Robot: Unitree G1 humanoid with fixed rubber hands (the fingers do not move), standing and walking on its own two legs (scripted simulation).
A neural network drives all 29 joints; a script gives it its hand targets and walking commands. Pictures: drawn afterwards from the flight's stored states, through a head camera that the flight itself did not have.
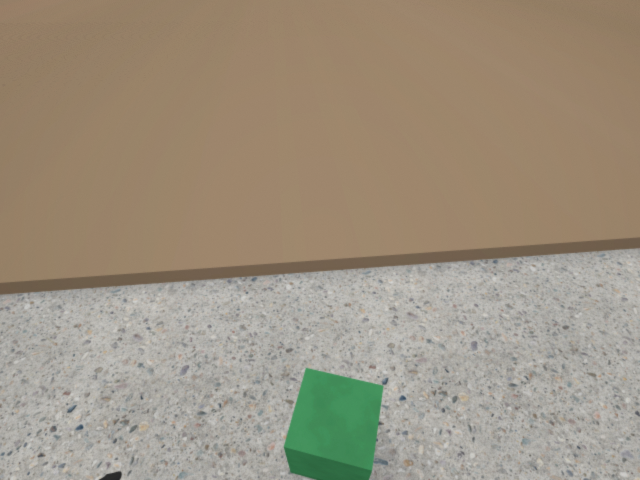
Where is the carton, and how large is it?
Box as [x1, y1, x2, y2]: [284, 368, 382, 479]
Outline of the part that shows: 306,368 284,444 284,449 290,471 316,479 368,479 372,467 382,385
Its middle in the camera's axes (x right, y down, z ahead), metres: +0.04 +0.53 +1.06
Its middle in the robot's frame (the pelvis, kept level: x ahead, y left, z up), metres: +0.39 -0.01 -0.66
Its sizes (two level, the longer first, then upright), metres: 0.210 0.200 0.250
